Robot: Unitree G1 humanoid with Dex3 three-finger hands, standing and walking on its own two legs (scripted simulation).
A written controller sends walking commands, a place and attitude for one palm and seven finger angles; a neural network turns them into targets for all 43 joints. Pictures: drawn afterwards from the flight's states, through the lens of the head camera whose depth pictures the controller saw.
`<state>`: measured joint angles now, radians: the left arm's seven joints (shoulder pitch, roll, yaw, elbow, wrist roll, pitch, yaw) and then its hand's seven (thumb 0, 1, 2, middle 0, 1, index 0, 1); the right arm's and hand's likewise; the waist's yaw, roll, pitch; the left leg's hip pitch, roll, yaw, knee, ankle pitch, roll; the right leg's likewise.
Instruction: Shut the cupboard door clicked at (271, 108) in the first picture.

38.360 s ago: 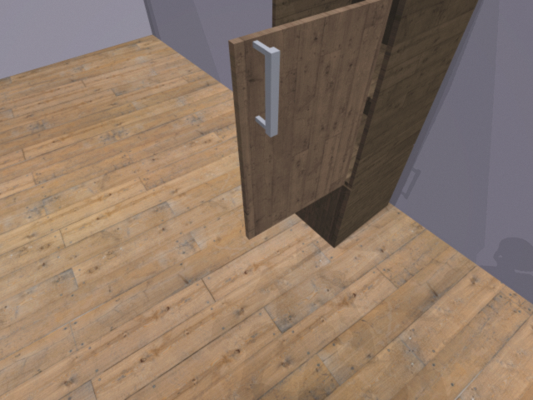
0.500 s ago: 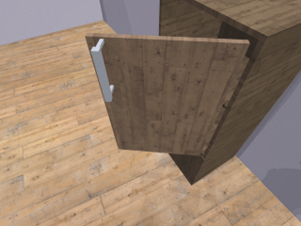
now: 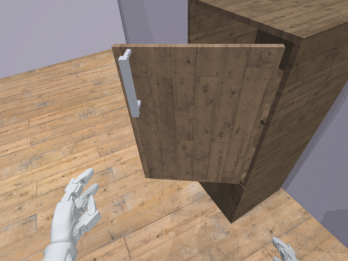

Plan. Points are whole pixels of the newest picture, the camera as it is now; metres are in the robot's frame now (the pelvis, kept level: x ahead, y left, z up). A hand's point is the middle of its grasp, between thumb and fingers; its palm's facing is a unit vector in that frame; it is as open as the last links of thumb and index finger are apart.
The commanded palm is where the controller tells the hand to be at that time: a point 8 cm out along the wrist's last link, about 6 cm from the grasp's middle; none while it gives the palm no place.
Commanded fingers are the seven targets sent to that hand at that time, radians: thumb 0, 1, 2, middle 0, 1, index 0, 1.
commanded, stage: raise the hand and make a fist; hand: left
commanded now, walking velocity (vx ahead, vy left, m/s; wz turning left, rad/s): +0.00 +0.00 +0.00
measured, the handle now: (132, 85) +0.50 +0.12 +0.18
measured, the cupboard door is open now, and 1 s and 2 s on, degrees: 54 54 54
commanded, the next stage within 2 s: bring the fist close to the handle in 1.70 s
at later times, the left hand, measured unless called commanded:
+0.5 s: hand (97, 231) +0.18 +0.16 +0.05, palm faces -0.20 -0.98 -0.07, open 4.7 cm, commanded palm +0.14 +0.24 +0.06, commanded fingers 0.00 0.90 0.90 -0.86 -1.02 -0.86 -1.02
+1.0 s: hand (57, 198) +0.21 +0.21 +0.14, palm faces +0.01 -0.99 -0.10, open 3.1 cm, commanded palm +0.18 +0.25 +0.14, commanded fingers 0.00 0.90 0.90 -1.30 -1.50 -1.30 -1.50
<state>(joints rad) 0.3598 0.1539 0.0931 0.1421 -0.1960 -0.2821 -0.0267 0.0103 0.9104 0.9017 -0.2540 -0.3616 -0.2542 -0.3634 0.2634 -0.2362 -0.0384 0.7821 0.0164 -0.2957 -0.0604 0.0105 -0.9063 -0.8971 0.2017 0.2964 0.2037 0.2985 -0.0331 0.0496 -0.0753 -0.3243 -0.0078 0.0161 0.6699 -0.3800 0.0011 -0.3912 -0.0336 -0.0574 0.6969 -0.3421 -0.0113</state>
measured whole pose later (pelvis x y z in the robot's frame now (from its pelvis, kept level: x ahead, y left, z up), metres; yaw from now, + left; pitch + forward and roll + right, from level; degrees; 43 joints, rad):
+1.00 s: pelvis +0.00 +0.01 +0.00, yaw +1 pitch +0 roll -1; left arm 0.34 0.30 0.22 -0.31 -0.32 -0.04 -0.26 0.02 0.90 0.90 -1.15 -1.33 -1.15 -1.33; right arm 0.25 -0.24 0.05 0.54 0.05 -0.30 -0.08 0.01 -0.90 -0.90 0.20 0.30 0.20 0.30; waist 0.05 0.04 -0.06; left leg -0.32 0.00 -0.01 0.73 -0.41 0.02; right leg -0.35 -0.02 -0.07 0.69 -0.34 0.00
